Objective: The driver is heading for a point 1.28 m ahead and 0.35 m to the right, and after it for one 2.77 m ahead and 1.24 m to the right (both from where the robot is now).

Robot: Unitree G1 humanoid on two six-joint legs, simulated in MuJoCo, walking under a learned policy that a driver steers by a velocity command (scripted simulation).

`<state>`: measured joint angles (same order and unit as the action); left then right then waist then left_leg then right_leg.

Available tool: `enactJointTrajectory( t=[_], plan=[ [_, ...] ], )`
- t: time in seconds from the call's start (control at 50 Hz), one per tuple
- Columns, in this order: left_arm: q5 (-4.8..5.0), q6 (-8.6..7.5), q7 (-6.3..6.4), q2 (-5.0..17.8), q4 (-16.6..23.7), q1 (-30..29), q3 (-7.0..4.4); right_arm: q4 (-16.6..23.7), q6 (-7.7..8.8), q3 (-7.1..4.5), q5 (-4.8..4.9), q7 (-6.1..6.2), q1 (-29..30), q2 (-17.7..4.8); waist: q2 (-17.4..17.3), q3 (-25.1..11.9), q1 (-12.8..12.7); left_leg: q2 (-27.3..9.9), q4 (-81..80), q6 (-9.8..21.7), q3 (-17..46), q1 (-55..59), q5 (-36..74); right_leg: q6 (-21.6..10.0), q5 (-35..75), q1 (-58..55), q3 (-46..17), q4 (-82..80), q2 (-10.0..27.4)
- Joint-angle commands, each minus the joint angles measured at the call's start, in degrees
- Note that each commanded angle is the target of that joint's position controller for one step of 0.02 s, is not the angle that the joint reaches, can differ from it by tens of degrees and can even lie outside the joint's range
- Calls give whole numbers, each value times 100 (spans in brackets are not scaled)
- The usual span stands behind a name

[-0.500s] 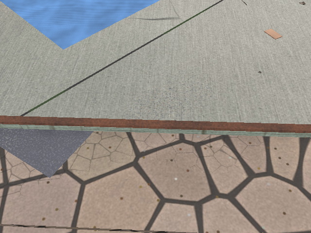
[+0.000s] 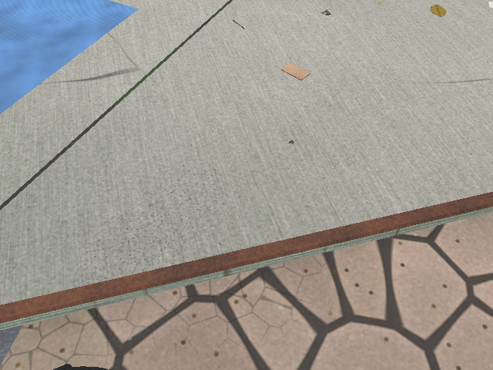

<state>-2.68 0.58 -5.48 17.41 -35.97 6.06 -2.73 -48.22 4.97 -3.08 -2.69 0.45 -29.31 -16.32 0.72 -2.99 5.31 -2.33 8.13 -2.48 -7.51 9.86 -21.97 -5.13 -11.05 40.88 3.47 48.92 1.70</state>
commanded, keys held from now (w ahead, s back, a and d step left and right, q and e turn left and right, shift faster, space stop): w+e+shift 0.42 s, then w+shift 0.32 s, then w+q+shift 0.26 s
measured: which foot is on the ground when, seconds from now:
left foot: down 0.00-0.06, up 0.08-0.46, down 0.48-0.86, up 0.88-1.00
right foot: up 0.00-0.04, down 0.06-0.48, up 0.50-0.82, down 0.84-1.00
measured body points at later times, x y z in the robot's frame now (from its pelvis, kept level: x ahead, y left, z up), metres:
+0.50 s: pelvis +0.44 -0.11 +0.00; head +0.48 -0.12 +0.45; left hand +0.57 +0.16 -0.12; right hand +0.56 -0.43 -0.05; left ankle +0.61 -0.05 -0.70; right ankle +0.19 -0.10 -0.65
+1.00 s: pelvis +0.85 -0.37 +0.06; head +0.88 -0.39 +0.51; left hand +1.09 -0.22 -0.05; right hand +0.76 -0.62 -0.08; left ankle +0.81 -0.19 -0.55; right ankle +0.82 -0.47 -0.66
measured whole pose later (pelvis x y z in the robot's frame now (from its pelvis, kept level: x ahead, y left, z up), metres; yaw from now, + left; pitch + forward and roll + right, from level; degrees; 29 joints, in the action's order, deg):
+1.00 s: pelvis +0.85 -0.37 +0.06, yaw -28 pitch +2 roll -2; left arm -3.6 -4.2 0.1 13.6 -42.7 10.9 -0.9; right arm -48.4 2.6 -2.1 0.2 -1.3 -18.7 -14.4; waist -2.0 1.9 1.6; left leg -4.0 77.6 4.3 2.7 -26.4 -19.1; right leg 8.7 -28.3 20.8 8.5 34.7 0.6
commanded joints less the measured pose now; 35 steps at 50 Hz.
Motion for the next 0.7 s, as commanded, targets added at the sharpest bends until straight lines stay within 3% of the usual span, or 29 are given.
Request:
enactJointTrajectory(
  t=[0.02, 0.04, 0.06, 0.08, 0.1, 0.12, 0.14, 0.16, 0.2, 0.22, 0.26, 0.3, 0.36, 0.38, 0.4, 0.42, 0.44, 0.46, 0.48, 0.5, 0.52, 0.54, 0.56, 0.58, 0.62, 0.64, 0.7],
  plan=[
    [24, -120, 36, 98, 744, -910, 86, 56, 8, -143, -30, 68, 8, -870, -821, 853, -235, -1354, 630, 677, -336, -251, 5408, -488, -705, -218, 735, -548, -345],
    [33, -125, 97, 245, 610, -393, 16, 5, -36, -160, -15, 89, -98, -1024, -933, 362, -520, -1386, 1629, 673, -465, -347, 7452, -601, -1061, -1186, 1026, -463, -808],
    [62, -152, 141, 435, 324, 708, -94, 37, -75, -197, 36, 108, 21, -1242, -996, -217, -1104, -1443, 3002, 646, -494, -817, 8239, -752, -996, -2594, 933, -622, -1045],
    [40, -180, 229, 790, -77, 2047, -290, 196, -56, -199, 77, 103, 347, -1324, -686, -874, -1838, -1289, 4760, 497, -473, -2110, 7132, -934, -867, -4602, 155, -1205, -892],
    [25, -180, 345, 1597, -231, 2127, -518, 716, 13, 71, 106, -111, 159, -366, 1396, -1639, -1272, -382, 7147, 147, -147, -4940, 892, -1734, -2220, -7158, -2887, -1670, 955],
    [217, -101, 483, 1539, -178, 2626, -535, 982, 154, 10, 60, -172, 1297, -757, 764, -1993, -1753, 223, 7923, 106, 749, -5748, -116, -1785, -2739, -7057, -4965, -3089, 1293],
    [79, -131, 581, 1603, -349, 2358, -528, 1272, 210, 29, 73, -148, 2104, -779, 455, -682, -1641, -109, 7961, 219, 992, -6630, 358, -1586, -1733, -6548, -4387, -3301, 1175],
    [77, -146, 624, 1393, -394, 2123, -485, 1248, 261, 83, 72, -132, 2102, -719, -144, -179, -1336, -334, 7541, 278, 979, -6290, 547, -1365, -942, -5598, -3779, -3290, 975],
    [110, -239, 656, 1028, -368, 1588, -355, 1242, 111, 131, -46, -163, 1731, -592, -229, 299, -630, -534, 6907, 181, 1064, -5431, 283, -1282, -324, -3977, -2860, -3330, 503],
    [132, -287, 642, 861, -344, 1447, -287, 1210, -30, 140, -114, -179, 1604, -539, -109, 364, -453, -552, 6855, 111, 1023, -5237, -73, -1287, -492, -3538, -2549, -3429, 268],
    [205, -428, 579, 788, -341, 1335, -236, 1485, -235, 183, -184, -203, 2046, -446, 10, 701, -337, -496, 6291, 33, 748, -5216, -313, -1312, -588, -2674, -2260, -3831, -22],
    [170, -509, 556, 813, -316, 1250, -240, 1886, -290, 239, -93, -222, 2882, -399, 163, 1110, -420, -349, 5281, -104, 467, -4845, 428, -1365, -59, -1864, -2313, -4368, -118],
    [235, -593, 536, 1055, -440, 1386, -355, 1973, -250, 317, 30, -260, 3298, -263, 14, 895, -584, -14, 3578, -22, 463, -3566, 1870, -1074, 1702, -1965, -2286, -4494, -82],
    [283, -610, 533, 1142, -501, 1377, -384, 1911, -247, 291, 65, -234, 3181, -317, 55, 662, -542, 134, 3250, 74, 465, -3093, 2118, -938, 2478, -2289, -2260, -4341, -13],
    [325, -631, 536, 1234, -536, 1325, -405, 1786, -271, 214, 85, -174, 2792, -488, 143, 290, -344, 307, 3085, 171, 488, -2490, 2035, -746, 3638, -2667, -2197, -3844, -19],
    [328, -644, 551, 1377, -540, 1235, -441, 1565, -280, 67, 120, -87, 1985, -804, 277, -294, 56, 439, 3181, 248, 569, -1541, 1716, -522, 4758, -2905, -2235, -2948, -1],
    [236, -645, 533, 1585, -514, 879, -491, 1297, -289, -114, 193, 48, 765, -1120, 306, -889, 837, 383, 3207, 288, 559, -351, 1359, -343, 5199, -2718, -2197, -1489, 16],
    [132, -661, 510, 1387, -490, 522, -459, 891, -294, -276, 192, 199, -608, -1313, -39, -1313, 1524, 232, 2837, 317, 359, 855, 1163, -224, 4678, -2235, -1887, 364, -301],
    [-30, -723, 506, 279, -425, 451, -172, 559, -202, -313, 27, 281, -1153, -1422, -1397, -1189, 1328, -758, 2728, 397, 1434, 1564, 3, -280, -681, -904, -1603, 2682, -998],
    [245, -748, 502, -159, -17, 1087, 40, 766, -132, -262, -206, 178, -480, -1567, -2382, -1280, 393, -1947, 1323, 768, 4775, 1438, -623, -312, -1704, 266, -1568, 3548, -1178],
    [186, -663, 536, 177, -212, 1467, 41, 1030, -99, -220, -153, 65, 775, -1023, -1766, -846, -178, -2061, 692, 1301, 5516, 471, -2047, -345, -900, 413, -1329, 3591, -654],
    [52, -542, 475, 414, -338, 1195, 10, 1114, -104, -129, -60, -7, 1297, -482, -728, -167, -282, -1898, 649, 1485, 4900, -505, -2325, -261, -422, 288, -1133, 3493, -310],
    [-13, -466, 399, 395, -263, 833, 19, 966, -78, -94, -63, -43, 1262, -363, -210, 334, -292, -1701, 578, 1483, 4285, -1219, -1681, -192, -468, 214, -1096, 3372, -231],
    [-46, -405, 329, 300, -150, 620, 42, 755, -17, -69, -76, -37, 1100, -341, -37, 504, -374, -1530, 550, 1409, 3733, -1601, -1162, -142, -603, 195, -1184, 3317, -149],
    [-7, -314, 231, 56, 107, 327, 133, 313, 130, -40, 28, -72, 708, -357, -307, 877, -544, -1427, 249, 1279, 2906, -1994, -339, -83, -718, 496, -1386, 3031, -55],
    [-2, -290, 219, 41, 254, 63, 170, 197, 196, -45, 79, -92, 655, -400, -341, 1016, -593, -1354, 59, 1228, 2496, -2058, 190, -52, -617, 682, -1402, 2784, -24],
    [26, -293, 204, 176, 632, -616, 229, 110, 290, -51, 85, -100, 760, -548, -344, 1110, -726, -991, -449, 1061, 1077, -2182, 1939, 8, 65, 539, -1010, 1461, -38]
  ],
)
Velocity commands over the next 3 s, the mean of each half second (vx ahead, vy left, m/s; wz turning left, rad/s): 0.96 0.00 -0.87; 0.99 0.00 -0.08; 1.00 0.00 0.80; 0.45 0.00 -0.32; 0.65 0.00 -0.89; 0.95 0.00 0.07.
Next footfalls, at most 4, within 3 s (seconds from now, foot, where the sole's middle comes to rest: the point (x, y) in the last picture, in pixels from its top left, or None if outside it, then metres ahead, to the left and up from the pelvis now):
0.06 right None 0.21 -0.10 -0.75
0.48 left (254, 315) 0.64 -0.06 -0.74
0.84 right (388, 231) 0.86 -0.50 -0.69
1.28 left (360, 151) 1.21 -0.50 -0.69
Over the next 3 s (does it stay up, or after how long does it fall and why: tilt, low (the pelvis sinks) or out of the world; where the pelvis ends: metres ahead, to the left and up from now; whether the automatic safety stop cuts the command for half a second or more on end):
stays up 2.14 -1.07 0.06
